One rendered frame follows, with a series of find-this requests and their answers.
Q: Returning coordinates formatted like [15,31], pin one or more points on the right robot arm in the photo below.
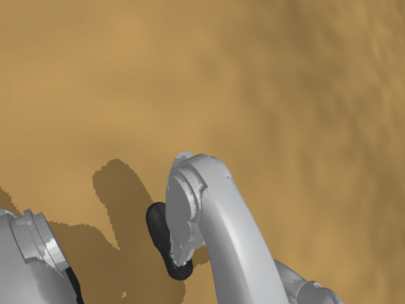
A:
[313,293]

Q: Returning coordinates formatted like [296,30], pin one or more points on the left robot foot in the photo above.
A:
[75,284]

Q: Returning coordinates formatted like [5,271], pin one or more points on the right robot foot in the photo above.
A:
[160,235]

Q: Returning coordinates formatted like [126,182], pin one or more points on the right robot hand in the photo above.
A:
[291,280]

